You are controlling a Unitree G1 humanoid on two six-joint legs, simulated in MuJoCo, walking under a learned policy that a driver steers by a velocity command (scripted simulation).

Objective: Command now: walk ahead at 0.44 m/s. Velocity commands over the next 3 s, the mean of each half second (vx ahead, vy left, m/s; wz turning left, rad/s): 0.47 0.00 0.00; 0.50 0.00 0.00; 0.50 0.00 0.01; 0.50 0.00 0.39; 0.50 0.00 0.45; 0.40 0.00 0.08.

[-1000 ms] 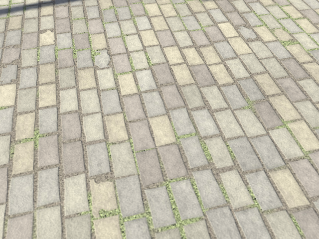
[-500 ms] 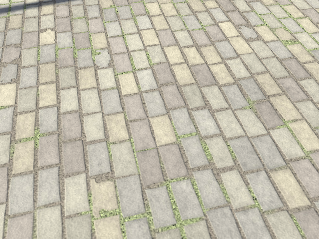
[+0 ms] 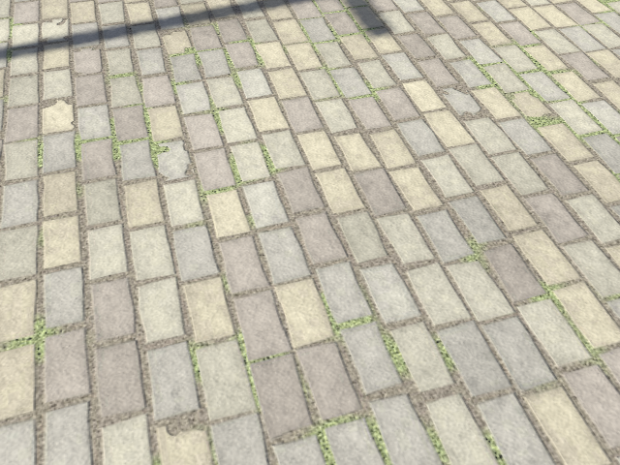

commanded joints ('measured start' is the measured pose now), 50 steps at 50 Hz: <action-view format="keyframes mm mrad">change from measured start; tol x32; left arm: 1 -103 16 -4 -86 7 -3 -4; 50 99 75 3 -19 4 6 2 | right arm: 1 11 -170 -23 -48 -3 -1 -21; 15 211 -6 15 -89 7 9 -12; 36 -469 -122 -30 -300 23 -6 15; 43 70 -363 -114 -166 7 -8 18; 50 -172 -156 -51 -204 -5 -24 22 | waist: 1 6 71 134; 13 192 142 -99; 15 131 -274 -424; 25 23 -16 47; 41 -58 -46 -94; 43 -27 346 -361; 50 62 103 -24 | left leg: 1 -47 257 -176 -159 235 136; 13 50 251 -38 364 815 38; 15 -536 -13 -100 1026 -310 -36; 17 -705 85 -168 1134 -234 4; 38 -619 141 -58 263 210 -13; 41 -184 67 3 241 175 50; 43 437 457 -711 126 -44 270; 50 -117 289 -284 -90 185 162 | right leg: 1 -143 -20 0 -180 116 34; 10 -7 63 -34 -518 157 -28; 13 479 135 -74 -506 104 -102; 15 1077 -294 725 -670 -201 -331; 23 398 -101 195 -922 102 -211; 41 635 -70 -4 -492 603 -85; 43 19 189 -8 159 -359 10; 50 26 -36 65 90 -98 -15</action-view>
